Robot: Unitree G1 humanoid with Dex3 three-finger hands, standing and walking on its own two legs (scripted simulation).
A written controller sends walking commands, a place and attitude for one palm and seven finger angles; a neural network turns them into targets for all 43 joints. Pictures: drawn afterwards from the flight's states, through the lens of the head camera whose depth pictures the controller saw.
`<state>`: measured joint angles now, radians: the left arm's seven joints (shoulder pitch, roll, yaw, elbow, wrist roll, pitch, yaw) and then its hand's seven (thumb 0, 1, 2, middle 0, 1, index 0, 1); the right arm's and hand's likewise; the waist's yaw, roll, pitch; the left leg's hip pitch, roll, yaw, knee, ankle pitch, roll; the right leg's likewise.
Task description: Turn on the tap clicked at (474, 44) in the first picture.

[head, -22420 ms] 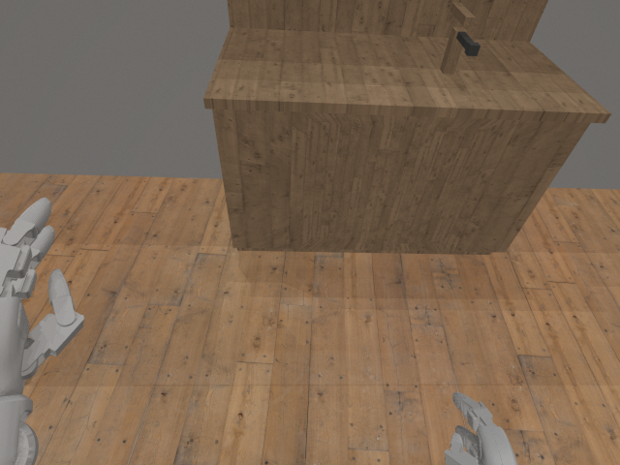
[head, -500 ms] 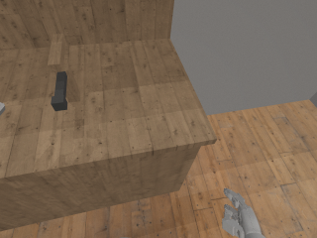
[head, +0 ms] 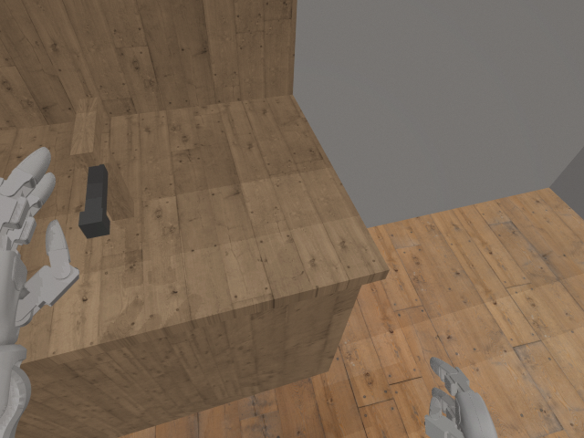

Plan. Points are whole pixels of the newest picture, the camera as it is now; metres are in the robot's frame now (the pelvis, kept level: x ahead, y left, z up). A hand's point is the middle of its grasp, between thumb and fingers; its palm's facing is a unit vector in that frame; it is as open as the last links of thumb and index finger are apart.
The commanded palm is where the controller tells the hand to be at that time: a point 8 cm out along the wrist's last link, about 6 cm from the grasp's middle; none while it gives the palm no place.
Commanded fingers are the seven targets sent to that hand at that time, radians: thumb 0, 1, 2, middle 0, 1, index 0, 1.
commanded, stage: come to a stop and stand still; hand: left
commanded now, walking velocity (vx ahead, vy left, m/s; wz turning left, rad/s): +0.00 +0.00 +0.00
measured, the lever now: (94, 223) +0.34 +0.30 +0.10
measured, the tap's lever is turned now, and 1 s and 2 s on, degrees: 0 0 0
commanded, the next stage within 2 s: look again from close up in 1.10 s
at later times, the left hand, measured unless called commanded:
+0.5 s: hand (33, 285) +0.22 +0.28 +0.16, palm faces +0.45 -0.81 -0.38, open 7.4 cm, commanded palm +0.14 +0.29 +0.18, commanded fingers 0.00 0.90 0.90 -0.20 -0.30 -0.20 -0.30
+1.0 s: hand (28, 333) +0.17 +0.27 +0.15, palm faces +0.42 -0.85 -0.30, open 7.4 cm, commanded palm +0.11 +0.29 +0.18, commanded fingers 0.00 0.90 0.90 -0.20 -0.30 -0.20 -0.30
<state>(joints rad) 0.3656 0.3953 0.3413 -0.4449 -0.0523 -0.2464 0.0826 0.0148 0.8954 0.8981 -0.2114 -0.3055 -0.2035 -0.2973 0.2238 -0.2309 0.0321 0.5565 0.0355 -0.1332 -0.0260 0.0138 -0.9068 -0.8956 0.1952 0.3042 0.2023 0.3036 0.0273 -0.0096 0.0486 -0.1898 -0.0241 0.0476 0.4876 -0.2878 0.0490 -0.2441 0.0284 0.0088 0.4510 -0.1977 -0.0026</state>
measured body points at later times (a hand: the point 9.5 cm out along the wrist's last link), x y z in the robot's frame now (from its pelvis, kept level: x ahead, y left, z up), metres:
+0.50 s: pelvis +0.01 +0.00 +0.00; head +0.06 +0.03 +0.44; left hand +0.19 +0.33 +0.18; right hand +0.20 -0.21 -0.08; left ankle -0.02 +0.08 -0.74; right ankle +0.03 -0.12 -0.74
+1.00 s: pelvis -0.02 +0.00 +0.00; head +0.00 +0.03 +0.45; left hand +0.15 +0.31 +0.16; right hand +0.17 -0.20 -0.08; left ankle -0.02 +0.08 -0.74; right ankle +0.03 -0.12 -0.74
